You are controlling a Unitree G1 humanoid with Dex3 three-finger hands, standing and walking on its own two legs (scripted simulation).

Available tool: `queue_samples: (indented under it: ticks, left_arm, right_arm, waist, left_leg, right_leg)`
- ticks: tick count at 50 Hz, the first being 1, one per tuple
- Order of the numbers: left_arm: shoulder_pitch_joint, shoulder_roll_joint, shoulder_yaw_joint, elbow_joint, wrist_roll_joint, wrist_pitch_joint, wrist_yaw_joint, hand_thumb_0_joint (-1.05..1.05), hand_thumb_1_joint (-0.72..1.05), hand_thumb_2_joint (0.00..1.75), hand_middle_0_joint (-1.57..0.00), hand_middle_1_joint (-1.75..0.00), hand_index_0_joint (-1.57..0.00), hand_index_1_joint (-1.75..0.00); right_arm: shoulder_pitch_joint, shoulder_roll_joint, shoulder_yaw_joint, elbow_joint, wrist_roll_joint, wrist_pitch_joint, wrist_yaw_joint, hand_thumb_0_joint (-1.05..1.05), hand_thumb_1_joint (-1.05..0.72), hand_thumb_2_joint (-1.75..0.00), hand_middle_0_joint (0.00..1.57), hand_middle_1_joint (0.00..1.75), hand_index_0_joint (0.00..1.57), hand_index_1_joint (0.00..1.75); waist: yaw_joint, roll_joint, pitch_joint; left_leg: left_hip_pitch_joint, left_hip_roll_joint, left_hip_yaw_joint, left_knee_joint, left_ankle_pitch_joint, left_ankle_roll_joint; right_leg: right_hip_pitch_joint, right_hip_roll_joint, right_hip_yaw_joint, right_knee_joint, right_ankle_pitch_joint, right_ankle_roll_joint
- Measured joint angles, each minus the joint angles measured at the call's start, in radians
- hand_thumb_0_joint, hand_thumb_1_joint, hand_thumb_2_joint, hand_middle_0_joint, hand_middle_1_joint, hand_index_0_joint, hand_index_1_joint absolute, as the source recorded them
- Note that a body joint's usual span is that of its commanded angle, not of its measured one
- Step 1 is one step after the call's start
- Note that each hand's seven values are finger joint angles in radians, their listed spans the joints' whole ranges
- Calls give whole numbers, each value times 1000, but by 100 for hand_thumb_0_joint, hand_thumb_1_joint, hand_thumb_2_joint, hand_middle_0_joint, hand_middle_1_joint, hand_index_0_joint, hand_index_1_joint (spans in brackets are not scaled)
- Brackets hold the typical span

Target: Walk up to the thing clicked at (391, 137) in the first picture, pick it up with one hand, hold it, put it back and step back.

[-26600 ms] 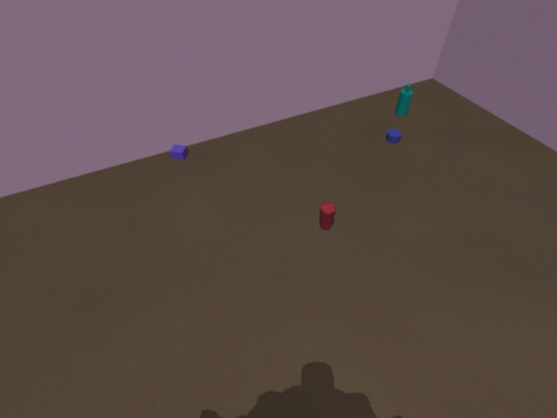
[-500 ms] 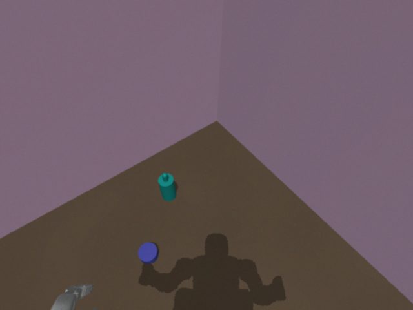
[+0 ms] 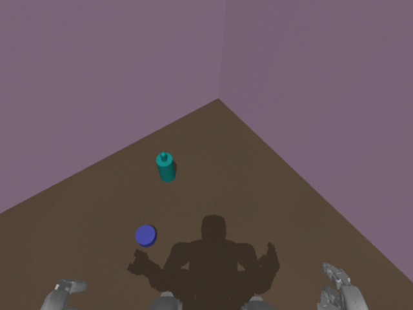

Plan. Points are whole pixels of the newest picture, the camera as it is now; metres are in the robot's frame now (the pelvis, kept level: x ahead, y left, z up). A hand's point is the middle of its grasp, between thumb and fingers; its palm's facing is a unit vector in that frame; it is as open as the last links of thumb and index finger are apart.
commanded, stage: rise first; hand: left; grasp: from above
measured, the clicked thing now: (146, 236) +0.46 +0.27 -0.68
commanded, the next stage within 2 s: none
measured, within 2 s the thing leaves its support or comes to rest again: neither
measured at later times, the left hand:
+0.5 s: hand (96, 290) +0.21 +0.29 -0.28, palm faces -0.41 -0.60 -0.69, open 14.2 cm
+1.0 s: hand (112, 260) +0.31 +0.32 -0.45, palm faces -0.48 -0.15 -0.87, open 14.0 cm
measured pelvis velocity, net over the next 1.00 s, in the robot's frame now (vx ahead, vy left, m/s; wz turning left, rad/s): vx -0.10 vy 0.01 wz -0.08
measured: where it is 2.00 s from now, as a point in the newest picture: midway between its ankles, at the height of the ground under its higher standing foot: outside the picture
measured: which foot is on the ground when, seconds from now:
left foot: down 0.00-1.00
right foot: down 0.00-1.00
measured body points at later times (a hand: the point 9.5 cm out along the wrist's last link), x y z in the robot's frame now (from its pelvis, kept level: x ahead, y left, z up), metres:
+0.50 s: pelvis -0.03 +0.00 -0.14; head +0.13 +0.01 +0.27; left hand +0.23 +0.32 -0.24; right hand +0.16 -0.27 -0.25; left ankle +0.01 +0.13 -0.67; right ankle +0.00 -0.14 -0.67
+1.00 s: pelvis -0.10 +0.01 -0.32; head +0.12 +0.04 +0.08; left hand +0.33 +0.33 -0.40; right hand -0.01 -0.28 -0.44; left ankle +0.01 +0.13 -0.67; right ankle +0.00 -0.14 -0.67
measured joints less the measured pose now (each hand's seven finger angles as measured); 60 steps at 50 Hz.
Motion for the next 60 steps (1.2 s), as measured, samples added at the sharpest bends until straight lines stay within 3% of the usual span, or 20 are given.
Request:
queue_samples:
  ticks: [9, 14, 25, 30, 36, 40, 47, 60]
  left_arm:
    - [45, 14, -9, -85, 37, 47, 4, 0, -54, 100, -7, -107, -7, -107]
    - [-14, 45, -4, -35, 99, -3, 8, 0, -53, 99, -7, -106, -7, -106]
    - [-260, 149, 17, 80, 343, -225, 44, 0, -55, 100, -7, -108, -6, -108]
    - [-405, 189, 27, 147, 440, -265, 77, 0, -56, 102, -7, -109, -6, -109]
    - [-586, 253, 27, 285, 572, -326, 79, 0, -56, 102, -8, -109, -7, -109]
    - [-680, 308, 34, 359, 657, -381, 87, 0, -55, 103, -8, -109, -8, -109]
    - [-792, 384, 33, 462, 785, -457, 145, 0, -53, 103, -7, -108, -7, -107]
    - [-958, 451, 6, 672, 990, -475, 293, 0, -54, 105, -7, -100, -7, -101]
  right_arm:
    - [-16, 5, 15, -46, -10, -35, -5, 1, -89, -90, 20, 30, 20, 30]
    - [-30, -7, 15, -57, -18, -66, 1, 1, -88, -89, 20, 30, 20, 30]
    - [-106, -50, -11, 4, -17, -76, 34, 1, -88, -89, 20, 30, 20, 30]
    - [-134, -54, -25, 40, -19, -50, 51, 1, -89, -90, 20, 30, 20, 30]
    - [-129, -48, -18, 84, -32, -19, 69, 1, -90, -90, 20, 30, 20, 30]
    - [-107, -42, -9, 105, -43, -1, 77, 1, -89, -90, 20, 30, 20, 30]
    - [-72, -40, 6, 127, -61, 39, 90, 1, -88, -89, 20, 30, 20, 30]
    - [-60, -36, 40, 152, -104, 96, 117, 0, -89, -90, 20, 30, 20, 30]
  waist:
    - [-9, 5, -34]
    - [-12, 2, -55]
    - [-13, 4, -107]
    - [-3, 16, -88]
    - [-3, 14, -63]
    - [-18, 7, -43]
    - [-55, -1, -6]
    - [-129, -13, 2]
  left_leg:
    - [-115, 2, -15, 103, -39, -1]
    - [-254, 0, -21, 220, -74, -1]
    - [-724, -7, -33, 622, -177, -5]
    - [-900, -5, -46, 775, -191, -6]
    - [-1072, -4, -65, 920, -180, -6]
    - [-1168, -7, -82, 1011, -169, -7]
    - [-1283, -16, -105, 1126, -146, 0]
    - [-1395, -29, -120, 1240, -149, 13]
  right_leg:
    - [-107, 2, -9, 95, -39, -1]
    - [-246, 0, -7, 215, -77, -2]
    - [-719, -4, 11, 631, -190, 1]
    - [-893, 3, 12, 780, -203, 2]
    - [-1061, 13, 9, 919, -189, 2]
    - [-1148, 18, 2, 1001, -176, 5]
    - [-1246, 23, -8, 1098, -152, 12]
    - [-1335, 24, -11, 1195, -161, 15]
